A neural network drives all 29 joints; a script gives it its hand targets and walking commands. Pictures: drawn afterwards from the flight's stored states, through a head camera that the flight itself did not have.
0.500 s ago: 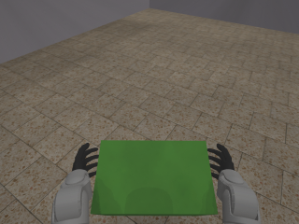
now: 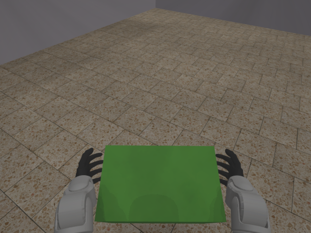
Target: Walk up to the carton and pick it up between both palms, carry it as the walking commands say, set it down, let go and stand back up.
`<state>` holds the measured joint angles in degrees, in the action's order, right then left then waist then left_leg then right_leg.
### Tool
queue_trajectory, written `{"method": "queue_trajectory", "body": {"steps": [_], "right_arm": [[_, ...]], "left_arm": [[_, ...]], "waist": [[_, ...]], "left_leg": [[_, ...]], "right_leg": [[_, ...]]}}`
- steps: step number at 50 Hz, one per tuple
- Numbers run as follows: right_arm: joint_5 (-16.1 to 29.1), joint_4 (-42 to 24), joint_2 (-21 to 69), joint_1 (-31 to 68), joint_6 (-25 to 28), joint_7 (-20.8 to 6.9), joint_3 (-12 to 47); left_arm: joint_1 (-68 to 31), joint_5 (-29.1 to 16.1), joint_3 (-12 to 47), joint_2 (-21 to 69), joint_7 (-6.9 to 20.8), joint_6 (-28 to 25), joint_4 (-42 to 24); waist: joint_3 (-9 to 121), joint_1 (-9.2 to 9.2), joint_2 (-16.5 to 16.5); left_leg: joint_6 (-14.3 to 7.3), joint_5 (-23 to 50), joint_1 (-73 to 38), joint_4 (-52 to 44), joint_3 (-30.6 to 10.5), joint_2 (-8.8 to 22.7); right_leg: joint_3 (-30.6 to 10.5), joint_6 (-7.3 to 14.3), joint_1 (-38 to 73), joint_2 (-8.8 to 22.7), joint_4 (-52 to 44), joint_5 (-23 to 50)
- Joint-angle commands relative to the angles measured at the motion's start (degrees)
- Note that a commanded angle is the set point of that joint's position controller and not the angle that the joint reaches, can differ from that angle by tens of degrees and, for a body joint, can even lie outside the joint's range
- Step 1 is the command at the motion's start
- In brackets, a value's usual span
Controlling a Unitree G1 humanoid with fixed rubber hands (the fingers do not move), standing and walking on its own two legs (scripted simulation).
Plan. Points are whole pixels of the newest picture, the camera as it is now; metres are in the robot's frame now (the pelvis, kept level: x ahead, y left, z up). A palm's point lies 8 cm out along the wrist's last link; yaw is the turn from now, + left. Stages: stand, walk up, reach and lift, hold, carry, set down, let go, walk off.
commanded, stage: carry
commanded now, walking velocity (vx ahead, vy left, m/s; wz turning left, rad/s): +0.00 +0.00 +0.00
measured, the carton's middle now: (159, 187) +0.29 +0.00 -0.05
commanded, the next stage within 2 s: hold in 1.80 s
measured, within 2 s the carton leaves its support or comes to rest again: neither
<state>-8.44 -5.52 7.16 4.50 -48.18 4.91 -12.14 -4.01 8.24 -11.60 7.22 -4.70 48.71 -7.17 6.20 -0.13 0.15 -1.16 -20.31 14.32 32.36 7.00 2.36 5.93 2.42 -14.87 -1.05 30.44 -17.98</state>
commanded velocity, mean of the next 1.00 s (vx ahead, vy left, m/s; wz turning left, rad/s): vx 0.00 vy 0.00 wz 0.00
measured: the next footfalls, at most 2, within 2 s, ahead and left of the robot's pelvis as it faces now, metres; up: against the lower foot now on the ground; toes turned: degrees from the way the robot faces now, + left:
none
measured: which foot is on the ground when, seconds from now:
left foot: down 0.00-1.00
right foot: down 0.00-1.00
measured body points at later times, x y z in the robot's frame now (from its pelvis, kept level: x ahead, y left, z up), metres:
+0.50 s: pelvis -0.01 +0.01 +0.00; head -0.02 +0.01 +0.45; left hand +0.27 +0.20 +0.04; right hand +0.28 -0.17 +0.04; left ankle -0.04 +0.10 -0.73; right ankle -0.02 -0.09 -0.73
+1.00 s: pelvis -0.01 +0.01 +0.00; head -0.03 +0.02 +0.45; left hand +0.26 +0.20 +0.04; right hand +0.27 -0.17 +0.04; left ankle -0.04 +0.10 -0.73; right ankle -0.02 -0.09 -0.73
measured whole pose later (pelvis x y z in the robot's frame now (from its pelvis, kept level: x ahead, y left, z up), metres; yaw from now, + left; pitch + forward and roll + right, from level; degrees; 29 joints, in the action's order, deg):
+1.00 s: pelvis -0.01 +0.01 +0.00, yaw +0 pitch +1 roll -1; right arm -10.1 1.6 6.8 5.9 -42.2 4.3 -12.6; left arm -5.7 9.1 -12.6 6.5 -3.7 42.3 0.4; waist 5.3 0.1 0.3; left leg -2.5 -18.9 14.4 31.7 7.2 1.0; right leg 5.8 1.2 -15.0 0.3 30.1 -16.6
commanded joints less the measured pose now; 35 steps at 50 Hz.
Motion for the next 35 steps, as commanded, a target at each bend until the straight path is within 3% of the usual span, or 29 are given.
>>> {"method": "queue_trajectory", "body": {"steps": [1, 9, 18, 35], "right_arm": [[15.7, -4.0, 37.7, 25.0, 0.1, -12.9, 35.8], [15.3, -2.4, 38.1, 25.6, 0.3, -13.1, 35.7], [13.6, 2.4, 37.0, 26.9, 4.4, -13.6, 32.9], [12.1, 2.0, 35.2, 25.3, 6.7, -13.1, 32.0]], "left_arm": [[-24.4, -15.5, 35.8, 37.7, 12.6, -0.2, -3.3], [-24.7, -15.1, 35.4, 36.9, 12.8, -0.6, -2.0], [-26.8, -13.7, 32.3, 36.0, 13.3, -4.8, 3.2], [-25.5, -12.7, 31.6, 34.4, 13.1, -7.2, 2.5]], "waist": [[11.0, -0.08, -0.8], [10.8, -0.08, -0.7], [10.7, 0.10, -0.8], [11.3, 0.19, -0.7]], "left_leg": [[-1.1, 18.6, -2.9, -3.9, -7.4, 6.3], [-1.3, 18.2, -2.2, -4.4, -7.5, 6.1], [-1.5, 18.1, -2.3, -4.6, -7.8, 6.1], [-1.6, 20.3, -3.0, -4.6, -7.7, 6.9]], "right_leg": [[-7.8, 0.6, 5.5, 7.4, -2.6, 22.2], [-7.7, 0.7, 6.0, 7.6, -2.7, 21.5], [-7.7, 0.5, 6.4, 7.8, -2.6, 20.5], [-7.1, -0.2, 6.4, 8.4, -2.2, 20.5]]}}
